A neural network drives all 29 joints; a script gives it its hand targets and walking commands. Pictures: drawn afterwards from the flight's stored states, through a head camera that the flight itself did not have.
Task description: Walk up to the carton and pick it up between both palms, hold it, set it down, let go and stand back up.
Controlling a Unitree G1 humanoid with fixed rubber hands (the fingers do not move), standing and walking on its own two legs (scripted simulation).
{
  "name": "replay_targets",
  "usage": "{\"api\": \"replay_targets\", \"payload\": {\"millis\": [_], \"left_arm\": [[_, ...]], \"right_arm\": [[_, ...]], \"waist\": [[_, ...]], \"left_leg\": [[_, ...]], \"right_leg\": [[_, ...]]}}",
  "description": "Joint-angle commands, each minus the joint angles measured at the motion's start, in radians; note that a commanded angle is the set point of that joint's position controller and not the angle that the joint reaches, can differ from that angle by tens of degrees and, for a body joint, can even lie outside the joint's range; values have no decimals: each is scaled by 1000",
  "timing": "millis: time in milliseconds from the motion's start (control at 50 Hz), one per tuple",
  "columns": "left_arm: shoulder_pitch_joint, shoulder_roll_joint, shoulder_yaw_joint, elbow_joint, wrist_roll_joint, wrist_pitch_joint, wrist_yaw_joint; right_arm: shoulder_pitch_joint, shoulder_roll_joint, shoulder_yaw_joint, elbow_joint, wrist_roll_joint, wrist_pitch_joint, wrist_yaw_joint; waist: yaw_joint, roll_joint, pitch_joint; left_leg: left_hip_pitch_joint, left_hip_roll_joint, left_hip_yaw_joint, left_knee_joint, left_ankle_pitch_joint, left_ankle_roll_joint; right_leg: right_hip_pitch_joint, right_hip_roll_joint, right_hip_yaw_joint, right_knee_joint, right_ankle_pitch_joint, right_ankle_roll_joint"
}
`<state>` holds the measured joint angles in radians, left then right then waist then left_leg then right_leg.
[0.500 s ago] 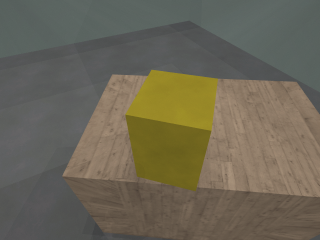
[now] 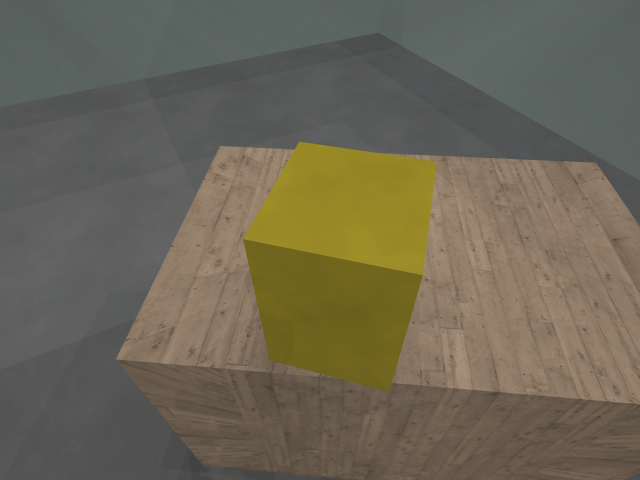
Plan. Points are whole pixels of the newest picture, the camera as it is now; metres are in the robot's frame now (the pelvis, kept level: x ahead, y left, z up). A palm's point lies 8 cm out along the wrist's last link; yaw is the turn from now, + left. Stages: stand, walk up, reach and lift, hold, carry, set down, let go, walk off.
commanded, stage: stand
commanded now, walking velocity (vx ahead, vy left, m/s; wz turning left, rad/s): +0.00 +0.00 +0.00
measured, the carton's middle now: (345, 270) +0.42 -0.03 +0.01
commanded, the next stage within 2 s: none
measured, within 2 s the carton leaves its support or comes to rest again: neither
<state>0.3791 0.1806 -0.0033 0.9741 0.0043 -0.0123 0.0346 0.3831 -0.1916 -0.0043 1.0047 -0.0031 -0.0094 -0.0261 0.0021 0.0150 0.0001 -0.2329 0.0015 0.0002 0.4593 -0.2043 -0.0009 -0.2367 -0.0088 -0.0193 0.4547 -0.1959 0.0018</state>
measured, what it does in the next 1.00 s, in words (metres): stands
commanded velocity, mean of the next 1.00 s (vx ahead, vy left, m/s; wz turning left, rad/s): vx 0.00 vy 0.00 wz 0.00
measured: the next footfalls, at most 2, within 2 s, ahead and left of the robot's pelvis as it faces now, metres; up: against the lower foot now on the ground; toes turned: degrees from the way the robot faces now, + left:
none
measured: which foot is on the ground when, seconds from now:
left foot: down 0.00-1.00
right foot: down 0.00-1.00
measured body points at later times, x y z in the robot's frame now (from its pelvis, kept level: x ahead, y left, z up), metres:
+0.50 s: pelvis +0.03 -0.01 +0.00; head +0.03 -0.01 +0.45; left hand +0.03 +0.23 -0.15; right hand +0.02 -0.24 -0.15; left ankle +0.03 +0.12 -0.74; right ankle +0.03 -0.12 -0.74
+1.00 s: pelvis +0.04 -0.01 +0.00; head +0.05 -0.02 +0.45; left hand +0.03 +0.22 -0.15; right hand +0.02 -0.24 -0.16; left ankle +0.03 +0.12 -0.74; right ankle +0.03 -0.12 -0.74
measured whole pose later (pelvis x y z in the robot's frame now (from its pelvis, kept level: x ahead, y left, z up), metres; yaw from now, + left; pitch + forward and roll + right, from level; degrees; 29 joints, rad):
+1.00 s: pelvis +0.04 -0.01 +0.00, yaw +0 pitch -1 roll +0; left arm 0.33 0.15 -0.01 1.05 0.00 -0.02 0.05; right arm 0.33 -0.17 0.02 1.08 0.00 -0.01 -0.05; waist 0.00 0.02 0.03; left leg -0.15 0.02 0.00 0.41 -0.23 -0.02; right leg -0.16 0.01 -0.02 0.40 -0.23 -0.01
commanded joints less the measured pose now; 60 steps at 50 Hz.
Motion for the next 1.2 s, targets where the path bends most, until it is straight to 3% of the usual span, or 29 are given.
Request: {"api": "replay_targets", "payload": {"millis": [0, 60, 180, 300, 320, 380, 480, 560, 1180], "left_arm": [[77, 135, 31, -31, 0, -14, 10], [65, 130, 29, -32, -3, -16, 11], [57, 125, 29, -20, -4, -17, 12], [55, 110, 25, -1, -8, -15, 13], [60, 113, 27, 5, -6, -15, 14], [50, 107, 25, 6, -5, -16, 15], [41, 114, 23, 15, -5, -12, 17], [47, 99, 18, 28, -7, -14, 16], [32, 91, 12, 62, -9, -16, 22]], "right_arm": [[66, -111, -24, -31, 1, -12, -8], [71, -110, -21, -25, -2, -13, -9], [49, -102, -16, -17, 0, -15, -13], [40, -97, -7, -7, 3, -18, -19], [48, -105, -10, -6, 2, -16, -19], [35, -107, -9, 3, 0, -16, -20], [29, -100, -6, 13, 3, -11, -22], [31, -99, -4, 18, 3, -14, -24], [26, -74, 9, 65, 6, -9, -32]], "waist": [[2, -3, 102], [1, -35, 91], [2, 0, 78], [9, -13, 84], [-2, -22, 74], [1, 0, 44], [-4, -13, 104], [4, -10, 89], [1, -11, 72]], "left_leg": [[-58, 83, -102, -118, -99, 13], [-27, 86, -96, -113, -51, 12], [-12, 93, -88, -107, 2, 10], [-4, 102, -88, -109, 74, 9], [10, 101, -92, -107, 62, 8], [28, 103, -84, -105, 86, 11], [7, 95, -83, -118, 28, 6], [30, 102, -81, -118, 73, 6], [64, 107, -65, -119, 109, -1]], "right_leg": [[-30, -85, 120, -124, -113, -9], [-35, -88, 119, -129, -89, -10], [-4, -89, 103, -119, -27, -9], [20, -94, 99, -107, 68, -8], [25, -93, 103, -110, 54, -10], [57, -94, 99, -109, 86, -11], [24, -89, 105, -126, 26, -12], [29, -95, 102, -120, 80, -11], [57, -94, 93, -132, 125, -11]]}}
